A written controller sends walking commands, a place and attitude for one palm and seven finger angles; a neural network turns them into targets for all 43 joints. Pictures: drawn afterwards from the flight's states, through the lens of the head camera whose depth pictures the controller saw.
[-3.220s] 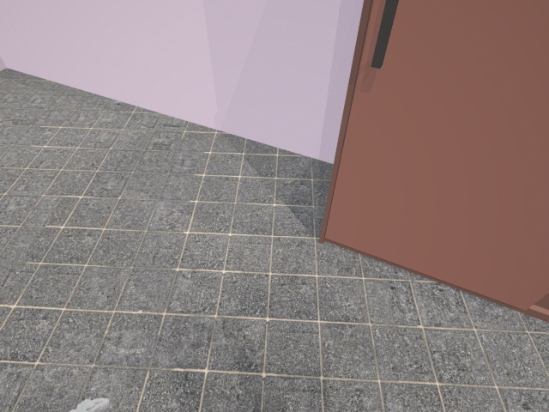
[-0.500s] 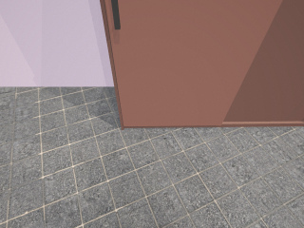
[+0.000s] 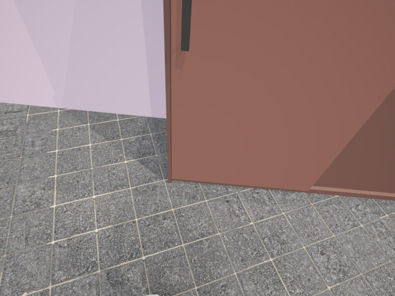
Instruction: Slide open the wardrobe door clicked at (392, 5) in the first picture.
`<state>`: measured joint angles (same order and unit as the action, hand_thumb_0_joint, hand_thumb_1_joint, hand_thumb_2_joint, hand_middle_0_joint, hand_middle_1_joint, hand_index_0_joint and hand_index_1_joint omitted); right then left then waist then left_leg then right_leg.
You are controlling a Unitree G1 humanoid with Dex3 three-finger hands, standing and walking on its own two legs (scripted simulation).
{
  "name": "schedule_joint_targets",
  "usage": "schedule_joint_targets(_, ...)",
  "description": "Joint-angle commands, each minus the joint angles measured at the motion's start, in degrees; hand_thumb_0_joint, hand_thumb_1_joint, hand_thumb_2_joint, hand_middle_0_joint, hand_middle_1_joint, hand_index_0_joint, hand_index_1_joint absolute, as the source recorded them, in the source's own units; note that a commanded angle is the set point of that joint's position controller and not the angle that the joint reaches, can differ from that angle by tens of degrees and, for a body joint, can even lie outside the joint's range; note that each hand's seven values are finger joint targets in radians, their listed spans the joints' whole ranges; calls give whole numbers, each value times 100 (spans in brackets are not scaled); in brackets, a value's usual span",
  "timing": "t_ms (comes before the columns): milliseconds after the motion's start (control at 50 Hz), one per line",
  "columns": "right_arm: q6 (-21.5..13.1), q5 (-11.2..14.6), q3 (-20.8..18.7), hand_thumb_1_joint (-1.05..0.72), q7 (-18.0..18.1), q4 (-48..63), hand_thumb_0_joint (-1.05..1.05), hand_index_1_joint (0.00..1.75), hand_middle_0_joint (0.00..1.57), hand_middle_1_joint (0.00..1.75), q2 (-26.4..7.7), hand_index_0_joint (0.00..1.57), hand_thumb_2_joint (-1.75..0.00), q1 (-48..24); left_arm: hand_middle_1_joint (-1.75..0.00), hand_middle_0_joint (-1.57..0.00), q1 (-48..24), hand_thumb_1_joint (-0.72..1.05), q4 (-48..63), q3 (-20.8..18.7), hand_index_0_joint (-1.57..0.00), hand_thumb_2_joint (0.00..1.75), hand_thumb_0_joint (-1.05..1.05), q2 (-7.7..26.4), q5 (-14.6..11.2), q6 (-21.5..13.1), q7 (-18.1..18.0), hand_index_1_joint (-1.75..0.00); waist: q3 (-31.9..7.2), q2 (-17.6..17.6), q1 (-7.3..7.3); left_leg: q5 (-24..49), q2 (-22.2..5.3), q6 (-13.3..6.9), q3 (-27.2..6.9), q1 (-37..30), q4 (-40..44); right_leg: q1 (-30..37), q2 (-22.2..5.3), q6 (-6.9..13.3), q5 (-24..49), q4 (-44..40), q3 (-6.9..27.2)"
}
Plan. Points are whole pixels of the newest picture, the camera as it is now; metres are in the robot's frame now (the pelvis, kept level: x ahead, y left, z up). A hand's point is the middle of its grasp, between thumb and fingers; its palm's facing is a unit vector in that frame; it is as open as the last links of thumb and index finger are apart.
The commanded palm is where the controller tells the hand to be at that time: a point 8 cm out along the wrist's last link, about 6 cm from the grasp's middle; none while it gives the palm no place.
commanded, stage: take the last steps up to it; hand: left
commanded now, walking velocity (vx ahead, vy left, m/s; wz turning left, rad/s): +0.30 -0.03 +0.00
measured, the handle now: out of the picture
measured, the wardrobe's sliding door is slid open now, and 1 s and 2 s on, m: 0.00 0.00 0.00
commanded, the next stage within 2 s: come to a stop and stand still in 0.54 s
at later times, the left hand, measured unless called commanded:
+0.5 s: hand (152, 235) +0.29 +0.13 -0.16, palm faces +0.02 -0.98 -0.19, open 7.4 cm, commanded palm none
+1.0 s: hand (144, 237) +0.28 +0.15 -0.17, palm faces +0.09 -0.98 -0.18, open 7.4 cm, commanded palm none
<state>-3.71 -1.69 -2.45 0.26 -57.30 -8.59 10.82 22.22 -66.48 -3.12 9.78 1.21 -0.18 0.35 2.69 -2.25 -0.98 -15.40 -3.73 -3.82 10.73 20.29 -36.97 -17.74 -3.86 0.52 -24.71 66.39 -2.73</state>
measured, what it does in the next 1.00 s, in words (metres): walks ahead: right foot, then left foot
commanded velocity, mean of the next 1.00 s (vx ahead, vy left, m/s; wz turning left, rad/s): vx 0.06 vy -0.03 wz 0.00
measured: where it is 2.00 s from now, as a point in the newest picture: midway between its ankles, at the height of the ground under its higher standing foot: outside the picture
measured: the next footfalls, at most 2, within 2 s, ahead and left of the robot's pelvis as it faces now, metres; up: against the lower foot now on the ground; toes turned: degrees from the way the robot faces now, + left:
right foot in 0.44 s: +0.30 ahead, -0.15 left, +0.00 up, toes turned -9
left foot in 0.78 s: +0.39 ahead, +0.08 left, +0.00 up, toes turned +9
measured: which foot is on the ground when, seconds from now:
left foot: down 0.00-0.44, up 0.46-0.76, down 0.78-1.00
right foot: up 0.00-0.42, down 0.44-0.82, up 0.84-1.00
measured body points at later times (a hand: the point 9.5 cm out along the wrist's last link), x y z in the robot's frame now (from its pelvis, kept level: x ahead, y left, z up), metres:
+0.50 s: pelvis +0.19 -0.04 +0.00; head +0.22 -0.06 +0.45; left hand +0.29 +0.18 -0.14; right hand +0.09 -0.24 -0.16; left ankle +0.07 +0.07 -0.67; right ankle +0.26 -0.14 -0.72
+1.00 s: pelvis +0.28 -0.03 +0.01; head +0.31 -0.01 +0.46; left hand +0.28 +0.20 -0.15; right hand +0.40 -0.24 -0.13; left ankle +0.35 +0.08 -0.72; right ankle +0.24 -0.15 -0.67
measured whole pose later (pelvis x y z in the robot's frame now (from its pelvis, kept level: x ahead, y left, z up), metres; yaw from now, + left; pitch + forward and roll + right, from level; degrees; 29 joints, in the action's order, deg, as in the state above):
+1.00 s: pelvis +0.28 -0.03 +0.01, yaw +0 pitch -1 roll -1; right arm 0.6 -1.2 -1.9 2.0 -56.9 -7.3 3.9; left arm 14.0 -60.8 -3.0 9.3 0.8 2.4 -1.7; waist 5.5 -0.8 -1.9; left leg -9.5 -4.0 -2.3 8.2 18.4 -29.3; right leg -20.3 -1.9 -1.8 -30.9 54.8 -2.7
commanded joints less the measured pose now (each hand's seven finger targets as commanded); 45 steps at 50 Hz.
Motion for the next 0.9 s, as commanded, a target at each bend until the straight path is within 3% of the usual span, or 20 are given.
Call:
schedule_joint_targets(0,-102,48,-104,-90,125,-205,0,30,20,30,-626,20,-90,873,-30,-20,32,90,491,-29,-20,90,0,62,92,-132,44,-30,88,700,81,-355,-1420,-223,-1688,-608,2773,-1284,-379,-67,820,268,158)
schedule_joint_targets(140,-119,71,-148,-90,143,-376,0,30,20,30,-577,20,-90,1206,-30,-20,-571,90,762,-77,-20,90,0,52,90,-25,58,-30,259,674,129,566,-1304,-476,-1215,-1294,2897,-1795,-468,-286,1415,-1044,13)
schedule_joint_targets(300,-39,-13,-173,-90,134,-685,0,30,20,30,-622,20,-90,1721,-30,-20,-1654,90,1100,-62,-20,90,0,75,55,-117,89,-30,581,744,390,1305,-1378,-515,-1051,-1560,2501,-1299,-225,-138,1162,-2745,-360)
schedule_joint_targets(340,-5,-25,-177,-90,142,-728,0,30,20,30,-656,20,-90,1693,-30,-20,-1501,90,1048,-77,-20,90,0,108,52,-172,83,-30,455,725,298,1622,-1335,-421,-977,-1521,2068,-678,-52,-49,1117,-3212,-509)
schedule_joint_targets(360,7,-8,-166,-90,134,-747,0,30,20,30,-633,20,-90,1658,-30,-20,-1138,90,936,-97,-20,90,0,185,54,-212,75,-30,249,503,109,1967,-1168,-321,-838,-1379,1554,-17,131,20,1303,-3619,-645)
schedule_joint_targets(380,-5,32,-154,-90,119,-750,0,30,20,30,-612,20,-90,1566,-30,-20,-369,90,695,-148,-20,90,0,354,66,-262,50,-30,-116,288,-260,2164,-919,-139,-548,-1107,692,1012,145,110,1561,-3891,-589)
schedule_joint_targets(400,-32,100,-119,-90,67,-689,0,30,20,30,-439,20,-90,1615,-30,-20,409,90,446,-235,-20,90,0,784,91,-346,-6,-30,-712,-419,-533,1453,-529,111,-192,-81,-708,2410,-788,480,1489,-4105,461)
schedule_joint_targets(420,-57,132,-29,-90,42,-456,0,30,20,30,-166,20,-90,1630,-30,-20,1084,90,322,-356,-20,90,0,1368,40,-382,-70,-30,-1181,-1598,-590,-1606,249,344,-66,1260,-2462,3415,-2155,1125,2382,-4660,2528)
schedule_joint_targets(440,7,132,-75,-90,60,-427,0,30,20,30,-377,20,-90,1378,-30,-20,907,90,344,-352,-20,90,0,1401,-31,-369,-100,-30,-1176,-1122,-600,-1836,47,272,-767,1375,-3331,2817,-2328,1359,1806,-4990,2696)
schedule_joint_targets(480,77,79,-105,-90,30,-321,0,30,20,30,-240,20,-90,820,-30,-20,-88,90,600,-222,-20,90,0,836,-22,-332,-162,-30,-101,-254,-293,-936,-418,276,-1019,1599,-3596,1349,-2009,1164,928,-5348,1944)
schedule_joint_targets(540,241,-1,-66,-90,4,-456,0,30,20,30,26,20,-90,1235,-30,-20,-525,90,701,-71,-20,90,0,268,43,-405,-188,-30,64,-334,203,-422,-508,457,-834,865,-2649,311,-1428,825,1985,-5448,560)
schedule_joint_targets(620,277,32,-16,-90,-52,-357,0,30,20,30,105,20,-90,1069,-30,-20,-482,90,646,-18,-20,90,0,440,26,-407,-160,-30,-59,-405,219,-191,-328,574,-523,491,-1226,391,-1166,828,2745,-5314,90)
schedule_joint_targets(660,245,56,36,-90,-26,-323,0,30,20,30,96,20,-90,848,-30,-20,-470,90,580,3,-20,90,0,460,31,-382,-172,-30,-124,-365,155,-86,-227,620,-505,280,-525,653,-1131,796,3680,-4999,33)
schedule_joint_targets(700,244,88,96,-90,37,-352,0,30,20,30,2,20,-90,735,-30,-20,-582,90,578,20,-20,90,0,507,2,-290,-220,-30,-194,-433,150,431,-125,636,-553,-300,252,661,-960,640,4113,-4633,-129)
schedule_joint_targets(740,245,107,55,-90,62,-398,0,30,20,30,-268,20,-90,804,-30,-20,-549,90,534,47,-20,90,0,509,-37,-185,-251,-30,-330,-150,225,2044,-226,595,-658,-1197,1130,397,-705,297,3488,-4119,-221)
schedule_joint_targets(760,210,98,-13,-90,81,-345,0,30,20,30,-569,20,-90,838,-30,-20,-394,90,570,57,-20,90,0,414,-31,-118,-268,-30,-483,537,160,3748,-694,421,-973,-1609,1083,189,-484,61,2713,-3772,-252)
schedule_joint_targets(780,246,96,-66,-90,117,-286,0,30,20,30,-817,20,-90,814,-30,-20,-219,90,624,65,-20,90,0,346,-37,-41,-303,-30,-388,951,148,4746,-1171,111,-1242,-1618,1072,87,-260,-129,1715,-3639,-353)
schedule_joint_targets(800,273,119,-79,-90,180,-256,0,30,20,30,-931,20,-90,633,-30,-20,-51,90,587,79,-20,90,0,307,-60,33,-315,-30,-438,1742,87,5403,-1548,-242,-1625,-1548,1350,99,-62,-257,467,-3115,-423)
schedule_joint_targets(820,309,110,-100,-90,235,-237,0,30,20,30,-984,20,-90,546,-30,-20,-60,90,598,64,-20,90,0,394,-67,97,-319,-30,-451,2001,138,5533,-1714,-521,-1828,-1463,1601,-1,27,-283,-565,-2344,-289)
schedule_joint_targets(880,387,62,-197,-90,286,-30,0,30,20,30,-1069,20,-90,214,-30,-20,-273,90,699,-21,-20,90,0,401,-22,154,-279,-30,-511,1313,174,5151,-1756,-789,-1717,-1516,1442,-539,36,-220,-881,-1154,159)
